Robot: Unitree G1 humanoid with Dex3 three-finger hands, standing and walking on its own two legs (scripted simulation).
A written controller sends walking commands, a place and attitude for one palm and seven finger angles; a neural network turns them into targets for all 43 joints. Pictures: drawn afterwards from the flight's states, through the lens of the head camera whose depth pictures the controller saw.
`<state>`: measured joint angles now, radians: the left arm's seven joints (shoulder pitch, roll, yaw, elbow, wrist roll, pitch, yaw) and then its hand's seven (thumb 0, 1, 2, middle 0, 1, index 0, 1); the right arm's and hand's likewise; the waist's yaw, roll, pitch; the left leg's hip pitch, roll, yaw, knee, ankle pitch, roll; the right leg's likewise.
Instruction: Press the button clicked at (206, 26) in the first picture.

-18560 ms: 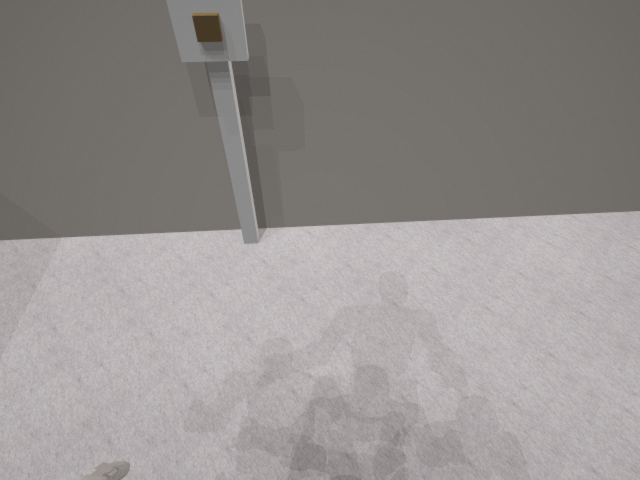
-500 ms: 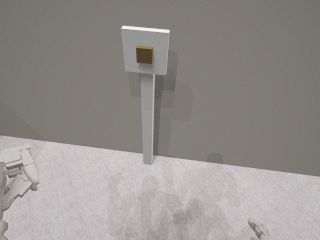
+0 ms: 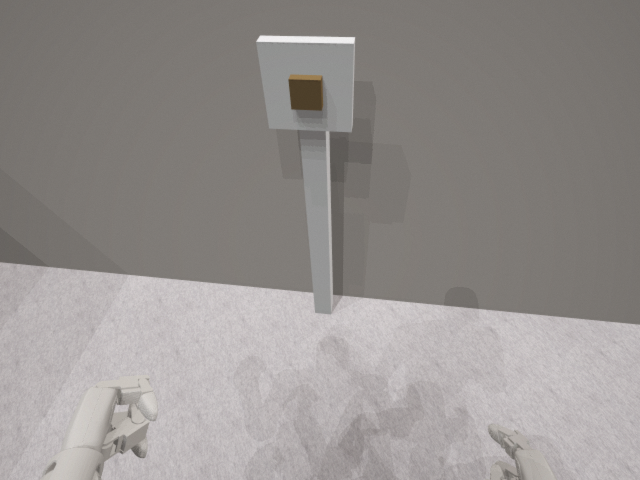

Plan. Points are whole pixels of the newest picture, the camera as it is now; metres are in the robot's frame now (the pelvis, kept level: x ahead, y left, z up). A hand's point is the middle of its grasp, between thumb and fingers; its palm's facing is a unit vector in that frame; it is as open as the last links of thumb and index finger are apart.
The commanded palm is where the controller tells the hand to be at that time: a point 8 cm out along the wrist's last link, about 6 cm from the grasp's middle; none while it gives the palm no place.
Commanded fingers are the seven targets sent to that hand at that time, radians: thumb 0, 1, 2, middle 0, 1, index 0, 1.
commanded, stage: let the arm hang, fingers relaxed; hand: left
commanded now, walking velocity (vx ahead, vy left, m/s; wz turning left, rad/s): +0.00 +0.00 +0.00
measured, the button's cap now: (306, 91) +0.77 +0.08 +0.12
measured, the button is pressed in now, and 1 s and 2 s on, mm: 0 0 0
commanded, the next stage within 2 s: stand and wait in 0.96 s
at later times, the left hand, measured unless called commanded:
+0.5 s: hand out of the picture -0.08 +0.17 -0.16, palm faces +0.05 -0.97 -0.22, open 6.1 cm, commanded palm none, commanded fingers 0.00 0.90 0.90 -0.20 -0.30 -0.20 -0.30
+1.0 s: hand out of the picture +0.00 +0.13 -0.17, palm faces +0.06 -0.99 -0.16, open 7.3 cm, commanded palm none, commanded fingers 0.00 0.90 0.90 -0.20 -0.30 -0.20 -0.30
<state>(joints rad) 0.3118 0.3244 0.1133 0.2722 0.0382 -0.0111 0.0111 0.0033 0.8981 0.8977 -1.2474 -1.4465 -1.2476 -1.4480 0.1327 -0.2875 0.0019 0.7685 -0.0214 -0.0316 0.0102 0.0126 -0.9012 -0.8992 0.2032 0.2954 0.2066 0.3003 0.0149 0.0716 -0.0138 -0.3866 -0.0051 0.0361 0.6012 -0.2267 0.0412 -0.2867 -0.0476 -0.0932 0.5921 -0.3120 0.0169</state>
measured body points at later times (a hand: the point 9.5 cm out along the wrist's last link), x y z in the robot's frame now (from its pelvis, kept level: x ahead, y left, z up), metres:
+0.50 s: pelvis -0.01 -0.01 +0.01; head +0.01 -0.01 +0.46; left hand -0.08 +0.22 -0.14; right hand -0.05 -0.21 -0.15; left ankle +0.06 +0.09 -0.73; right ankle +0.00 -0.13 -0.73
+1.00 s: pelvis +0.01 -0.03 +0.01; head +0.02 -0.03 +0.46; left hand +0.00 +0.18 -0.15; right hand -0.01 -0.23 -0.15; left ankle +0.06 +0.09 -0.73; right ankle +0.00 -0.13 -0.73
